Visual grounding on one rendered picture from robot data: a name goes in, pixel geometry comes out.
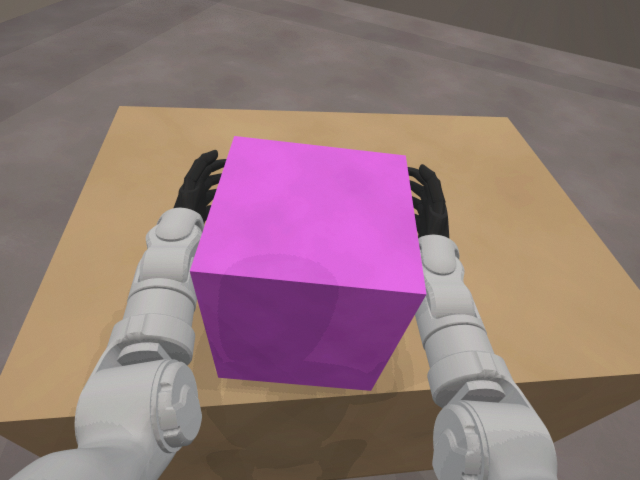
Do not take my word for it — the carton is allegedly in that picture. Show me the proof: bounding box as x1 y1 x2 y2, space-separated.
190 136 426 391

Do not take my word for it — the robot left hand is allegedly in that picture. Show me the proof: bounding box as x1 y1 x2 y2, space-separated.
174 150 226 223

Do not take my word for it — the robot right upper arm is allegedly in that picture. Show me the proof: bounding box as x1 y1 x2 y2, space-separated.
432 400 558 480

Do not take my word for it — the robot left forearm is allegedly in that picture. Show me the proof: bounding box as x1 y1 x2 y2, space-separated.
75 208 204 444

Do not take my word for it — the robot right hand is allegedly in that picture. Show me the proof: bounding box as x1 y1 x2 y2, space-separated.
408 164 449 238

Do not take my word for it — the robot left upper arm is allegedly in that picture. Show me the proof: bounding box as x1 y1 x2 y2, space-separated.
9 359 202 480

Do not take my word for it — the robot right forearm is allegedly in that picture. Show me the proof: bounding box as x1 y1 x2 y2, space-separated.
415 235 557 465

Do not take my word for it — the pedestal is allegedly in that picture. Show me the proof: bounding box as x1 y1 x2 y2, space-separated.
0 106 640 480

